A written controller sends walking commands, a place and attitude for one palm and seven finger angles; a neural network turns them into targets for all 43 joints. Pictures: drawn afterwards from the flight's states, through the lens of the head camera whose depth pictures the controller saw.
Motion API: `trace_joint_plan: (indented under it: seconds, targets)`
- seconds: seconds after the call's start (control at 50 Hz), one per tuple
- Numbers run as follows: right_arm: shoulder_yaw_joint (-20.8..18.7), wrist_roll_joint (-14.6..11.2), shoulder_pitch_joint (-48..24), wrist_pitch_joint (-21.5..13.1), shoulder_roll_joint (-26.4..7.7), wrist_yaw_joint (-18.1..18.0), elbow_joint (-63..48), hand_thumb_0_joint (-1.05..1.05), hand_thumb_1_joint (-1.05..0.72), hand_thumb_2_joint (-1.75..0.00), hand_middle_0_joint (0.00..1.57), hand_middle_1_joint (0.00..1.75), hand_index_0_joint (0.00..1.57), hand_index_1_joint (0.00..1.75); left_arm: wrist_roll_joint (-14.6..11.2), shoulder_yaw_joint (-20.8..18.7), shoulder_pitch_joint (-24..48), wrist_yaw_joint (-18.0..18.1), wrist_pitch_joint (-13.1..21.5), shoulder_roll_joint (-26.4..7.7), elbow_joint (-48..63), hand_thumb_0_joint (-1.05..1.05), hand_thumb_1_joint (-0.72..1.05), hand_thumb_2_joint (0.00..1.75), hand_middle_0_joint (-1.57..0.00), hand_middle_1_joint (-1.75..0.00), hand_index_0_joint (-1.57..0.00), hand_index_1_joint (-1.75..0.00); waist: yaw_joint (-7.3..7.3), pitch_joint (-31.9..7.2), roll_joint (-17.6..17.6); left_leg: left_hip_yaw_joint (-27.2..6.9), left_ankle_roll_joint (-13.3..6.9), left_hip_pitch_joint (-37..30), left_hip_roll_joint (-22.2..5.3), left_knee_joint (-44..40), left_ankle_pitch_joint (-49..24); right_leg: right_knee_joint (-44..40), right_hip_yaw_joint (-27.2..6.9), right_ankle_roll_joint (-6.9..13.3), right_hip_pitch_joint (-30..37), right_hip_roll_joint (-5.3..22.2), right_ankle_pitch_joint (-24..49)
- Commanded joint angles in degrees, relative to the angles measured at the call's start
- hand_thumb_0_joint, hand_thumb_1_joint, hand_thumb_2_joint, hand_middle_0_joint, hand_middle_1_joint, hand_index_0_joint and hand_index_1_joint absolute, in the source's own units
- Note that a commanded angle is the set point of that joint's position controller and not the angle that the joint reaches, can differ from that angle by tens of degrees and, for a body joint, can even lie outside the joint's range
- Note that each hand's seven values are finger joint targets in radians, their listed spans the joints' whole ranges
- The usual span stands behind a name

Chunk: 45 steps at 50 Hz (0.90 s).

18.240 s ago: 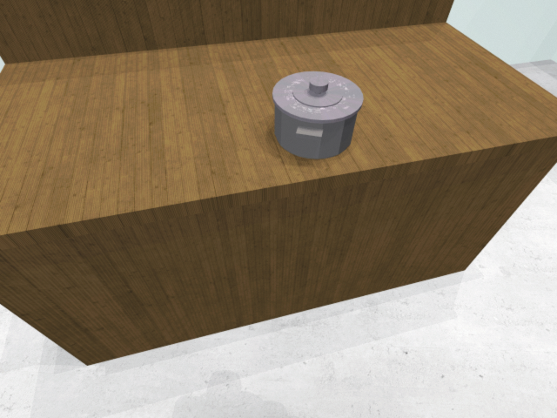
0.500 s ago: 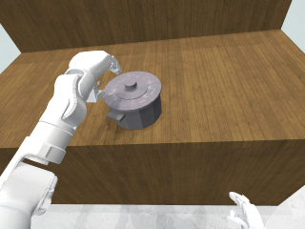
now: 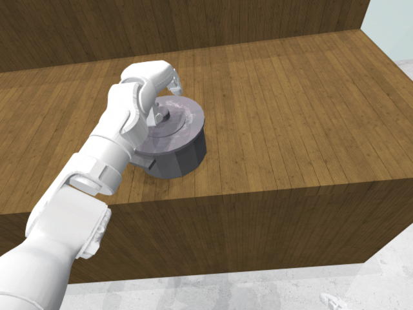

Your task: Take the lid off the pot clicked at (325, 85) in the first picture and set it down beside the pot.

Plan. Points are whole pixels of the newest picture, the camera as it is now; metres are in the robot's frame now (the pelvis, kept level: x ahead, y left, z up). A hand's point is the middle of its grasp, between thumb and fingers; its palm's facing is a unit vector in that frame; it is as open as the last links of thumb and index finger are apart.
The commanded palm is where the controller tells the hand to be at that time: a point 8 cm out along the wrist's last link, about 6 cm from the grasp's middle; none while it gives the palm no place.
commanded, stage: move the open hand above the knob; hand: left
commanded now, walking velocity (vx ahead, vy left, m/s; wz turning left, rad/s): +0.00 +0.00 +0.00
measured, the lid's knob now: (160, 114) +0.51 +0.09 +0.11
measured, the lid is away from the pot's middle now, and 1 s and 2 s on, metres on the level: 0.00 0.00 0.00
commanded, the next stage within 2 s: lower the open fingers around the knob in 1.12 s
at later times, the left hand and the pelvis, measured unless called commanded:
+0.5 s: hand (145, 97) +0.48 +0.10 +0.18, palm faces -0.20 -0.02 -0.98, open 9.9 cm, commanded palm +0.47 +0.09 +0.24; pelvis +0.00 +0.00 +0.00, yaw +0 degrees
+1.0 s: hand (152, 89) +0.49 +0.09 +0.19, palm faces -0.20 -0.04 -0.98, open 9.9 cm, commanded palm +0.47 +0.10 +0.24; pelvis +0.01 +0.00 +0.00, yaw -1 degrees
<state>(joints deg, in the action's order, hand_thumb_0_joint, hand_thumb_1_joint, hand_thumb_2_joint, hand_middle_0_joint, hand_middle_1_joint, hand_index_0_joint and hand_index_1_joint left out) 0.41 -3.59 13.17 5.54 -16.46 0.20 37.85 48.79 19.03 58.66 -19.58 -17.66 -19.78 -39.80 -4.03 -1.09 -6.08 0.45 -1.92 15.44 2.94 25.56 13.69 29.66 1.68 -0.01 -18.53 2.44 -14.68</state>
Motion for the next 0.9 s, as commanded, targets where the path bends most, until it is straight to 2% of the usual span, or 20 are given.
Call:
trace_joint_plan:
  seconds: [0.0,0.06,0.1,0.16,0.18,0.26,0.28,0.34,0.38,0.44,0.48,0.5,0.54,0.56,0.64,0.68,0.74,0.8,0.84,0.88]
  targets:
    - [-0.92,0.07,-1.15,-4.49,-4.9,-2.47,-4.18,0.0,-0.9,-0.9,0.2,0.3,0.2,0.3,3.34,-13.94,40.75,5.52,0.64,-23.19,0.61,0.0,-0.32,1.54,-0.86,-0.08,-0.86,-0.08,0.06,-25.01,13.02,-1.02,-2.5,-4.59,0.63,-2.03,-14.65,-2.26,-0.71,0.81,13.43,-1.93,23.64]
    - [-0.63,-0.16,-1.42,-3.14,-5.71,-0.98,-3.29,0.0,-0.9,-0.9,0.2,0.3,0.2,0.3,3.9,-6.46,29.27,6.14,-2.54,-11.51,-12.12,0.0,-0.32,1.54,-0.86,-0.08,-0.86,-0.08,0.48,-15.58,12.72,-0.22,-1.08,-0.19,0.11,-3.51,-12.15,-2.36,1.08,1.23,7.5,-1.93,18.7]
    - [-1.08,-0.17,-3.31,-2.77,-5.77,0.28,-5.8,0.0,-0.9,-0.9,0.2,0.3,0.2,0.3,3.44,-3.7,25.28,5.01,-2.63,-7.09,-8.03,0.0,-0.32,1.54,-0.86,-0.08,-0.86,-0.08,1.35,-19.62,9.49,-0.14,-1.07,-3.08,0.03,-2.46,-15.83,-1.52,0.83,1.45,8.15,-1.63,21.02]
    - [-1.83,-0.11,-5.93,-2.14,-5.47,0.97,-9.03,0.0,-0.9,-0.9,0.2,0.3,0.2,0.3,2.8,-3.09,28.42,2.08,-1.73,-7.41,4.8,0.0,-0.32,1.54,-0.86,-0.08,-0.86,-0.08,0.67,-28.45,8.79,-0.41,-2.21,-7.76,0.38,-0.37,-21.92,-1.56,-0.37,1.25,12.53,-1.22,27.43]
    - [-1.88,-0.31,-5.76,-2.21,-5.21,0.6,-8.97,0.0,-0.9,-0.9,0.2,0.3,0.2,0.3,2.69,-2.64,32.6,1.5,-1.4,-7.98,6.98,0.0,-0.32,1.54,-0.86,-0.08,-0.86,-0.08,-0.24,-28.82,9.82,-0.48,-2.63,-8.22,0.61,-0.27,-20.84,-1.94,-0.48,1.08,12.72,-1.37,27.33]
    - [-1.44,-0.3,-3.49,-4.43,-4.95,-1.53,-7.41,0.0,-0.9,-0.9,0.2,0.3,0.2,0.3,2.02,-10.34,46.22,3.09,1.89,-19.66,13.12,0.0,-0.32,1.54,-0.86,-0.08,-0.86,-0.08,-0.72,-28.09,9.98,-1.41,-3.18,-8.58,0.76,-1.45,-16.93,-2.77,-0.99,0.89,13.39,-1.67,25.8]
    - [-1.4,-0.13,-2.73,-5.1,-4.69,-1.93,-6.51,0.0,-0.9,-0.9,0.2,0.3,0.2,0.3,2.42,-10.48,46.47,3.9,2.49,-19.49,11.35,0.0,-0.32,1.54,-0.86,-0.08,-0.86,-0.08,-0.56,-28.13,9.04,-1.67,-2.99,-9.36,0.58,-1.4,-18.17,-2.19,-0.76,1.15,12.68,-1.75,25.75]
    - [-1.39,-0.17,-1.65,-4.71,-4.7,-0.87,-5.08,0.0,-0.9,-0.9,0.2,0.3,0.2,0.3,3.22,-6.0,35.35,5.39,1.36,-11.12,1.78,0.0,-0.32,1.54,-0.86,-0.08,-0.86,-0.08,0.33,-23.19,7.9,-2.1,-1.93,-8.42,-0.16,-1.74,-21.11,-2.0,0.74,1.78,7.82,-2.0,22.63]
    - [-1.11,-0.21,-2.5,-2.91,-5.47,0.06,-3.96,0.0,-0.9,-0.9,0.2,0.3,0.2,0.3,3.63,-3.94,27.49,5.59,-2.05,-6.98,-8.97,0.0,-0.32,1.54,-0.86,-0.08,-0.86,-0.08,0.58,-16.8,10.95,-0.92,-1.1,-4.4,-0.46,-2.61,-15.45,-2.41,1.52,1.57,4.75,-2.17,18.15]
    - [-1.21,-0.44,-4.2,-1.78,-5.66,0.38,-5.57,0.0,-0.9,-0.9,0.2,0.3,0.2,0.3,2.27,0.26,32.15,4.69,-2.6,-1.83,-5.55,0.0,-0.32,1.54,-0.86,-0.08,-0.86,-0.08,-0.91,-17.71,10.28,-0.69,-1.3,-4.63,-0.02,-2.16,-12.56,-2.81,1.28,1.64,3.59,-1.8,16.47]
    - [-1.32,-0.43,-5.39,-2.69,-4.82,0.0,-6.67,0.0,-0.9,-0.9,0.2,0.3,0.2,0.3,2.5,1.58,43.19,4.03,-1.27,-3.03,3.38,0.0,-0.32,1.54,-0.86,-0.08,-0.86,-0.08,-2.01,-24.9,7.12,-1.84,-1.71,-9.3,0.23,-1.36,-13.81,-2.05,0.71,1.65,5.01,-1.82,17.21]
    - [-1.55,-0.11,-4.69,-3.79,-4.48,-0.34,-7.01,0.0,-0.9,-0.9,0.2,0.3,0.2,0.3,2.4,-0.75,48.38,4.17,-0.04,-6.67,9.04,0.0,-0.32,1.54,-0.86,-0.08,-0.86,-0.08,-1.93,-30.43,5.89,-2.66,-1.97,-12.63,0.34,-0.8,-16.16,-1.76,0.22,1.66,7.23,-1.79,19.29]
    - [-1.56,0.29,-3.31,-5.21,-4.5,-1.27,-6.68,0.0,-0.9,-0.9,0.2,0.3,0.2,0.3,1.87,-5.24,52.26,4.75,2.43,-12.63,12.77,0.0,-0.32,1.54,-0.86,-0.08,-0.86,-0.08,-1.81,-35.33,5.51,-3.53,-2.31,-15.28,0.2,0.44,-20.7,-1.65,-0.41,1.72,9.21,-1.67,23.2]
    - [-1.4,0.4,-2.55,-5.59,-4.39,-1.52,-5.97,0.0,-0.9,-0.9,0.2,0.3,0.2,0.3,2.7,-7.52,51.49,5.42,2.62,-15.63,9.38,0.0,-0.32,1.54,-0.86,-0.08,-0.86,-0.08,-1.4,-34.9,6.78,-3.57,-2.14,-13.99,0.17,-0.04,-19.53,-1.46,-0.44,1.61,10.06,-1.9,22.84]
    - [-0.66,0.04,-0.29,-3.61,-5.63,-1.11,-2.01,0.0,-0.9,-0.9,0.2,0.3,0.2,0.3,2.99,-7.43,34.11,7.45,-2.11,-10.55,-13.93,0.0,-0.32,1.54,-0.86,-0.08,-0.86,-0.08,-0.23,-17.97,13.77,-1.45,-1.1,-2.86,-0.31,-3.06,-14.7,-2.59,1.29,1.82,5.37,-2.14,18.42]
    - [-0.21,-0.12,-2.17,-2.4,-6.16,-0.63,-2.99,0.0,-0.9,-0.9,0.2,0.3,0.2,0.3,2.88,-4.55,30.79,7.16,-4.46,-6.8,-17.06,0.0,-0.32,1.54,-0.86,-0.08,-0.86,-0.08,-0.25,-14.02,14.85,-0.61,-0.71,-0.2,-0.42,-3.56,-11.49,-2.79,1.46,1.46,3.77,-2.12,16.36]
    - [-0.87,0.25,-3.76,-2.25,-5.58,-0.02,-6.06,0.0,-0.9,-0.9,0.2,0.3,0.2,0.3,3.12,-2.54,34.66,5.08,-3.22,-4.73,-7.77,0.0,-0.32,1.54,-0.86,-0.08,-0.86,-0.08,-0.03,-22.48,12.04,-0.89,-1.63,-4.42,0.05,-1.62,-16.69,-1.81,0.56,1.66,7.65,-1.48,21.41]
    - [-1.06,0.47,-3.87,-3.16,-4.85,-1.04,-7.6,0.0,-0.9,-0.9,0.2,0.3,0.2,0.3,3.9,-7.16,42.77,3.67,-0.55,-13.58,3.11,0.0,-0.32,1.54,-0.86,-0.08,-0.86,-0.08,-0.03,-32.33,8.61,-1.05,-2.65,-9.12,0.54,-0.9,-19.99,-1.63,-1.01,1.34,13.53,-1.19,26.23]
    - [-1.3,0.34,-2.5,-4.02,-4.37,-1.71,-7.37,0.0,-0.9,-0.9,0.2,0.3,0.2,0.3,3.62,-7.56,46.62,3.82,1.63,-14.91,6.98,0.0,-0.32,1.54,-0.86,-0.08,-0.86,-0.08,-0.72,-33.34,9.48,-1.61,-3.01,-10.04,0.32,-0.64,-21.71,-2.11,-0.97,1.29,13.94,-1.32,27.61]
    - [-1.17,0.23,-1.5,-4.39,-4.78,-2.05,-5.47,0.0,-0.9,-0.9,0.2,0.3,0.2,0.3,4.46,-9.27,43.73,4.8,1.49,-16.87,0.81,0.0,-0.32,1.54,-0.86,-0.08,-0.86,-0.08,-0.42,-27.62,10.99,-1.4,-2.74,-7.76,0.03,-1.65,-18.81,-2.42,-0.42,1.31,11.79,-1.78,24.93]
